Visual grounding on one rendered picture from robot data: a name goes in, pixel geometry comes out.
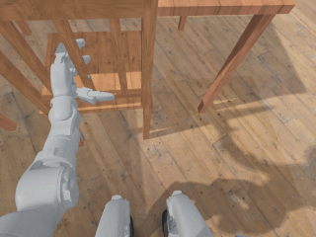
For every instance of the robot left upper arm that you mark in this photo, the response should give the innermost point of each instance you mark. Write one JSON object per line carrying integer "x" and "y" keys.
{"x": 43, "y": 196}

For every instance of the table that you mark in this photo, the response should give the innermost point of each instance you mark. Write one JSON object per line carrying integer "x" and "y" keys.
{"x": 263, "y": 11}

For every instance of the left robot hand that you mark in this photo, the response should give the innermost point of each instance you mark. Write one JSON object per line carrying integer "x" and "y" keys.
{"x": 62, "y": 73}

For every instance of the chair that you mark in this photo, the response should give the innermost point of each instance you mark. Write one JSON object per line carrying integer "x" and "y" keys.
{"x": 121, "y": 61}

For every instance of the right robot thigh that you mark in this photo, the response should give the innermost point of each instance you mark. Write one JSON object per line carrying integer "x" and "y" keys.
{"x": 189, "y": 221}

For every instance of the robot right shin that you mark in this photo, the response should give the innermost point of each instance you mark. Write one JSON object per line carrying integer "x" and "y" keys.
{"x": 172, "y": 227}

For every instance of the robot left forearm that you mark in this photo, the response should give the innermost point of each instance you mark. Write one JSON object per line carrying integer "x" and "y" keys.
{"x": 62, "y": 143}

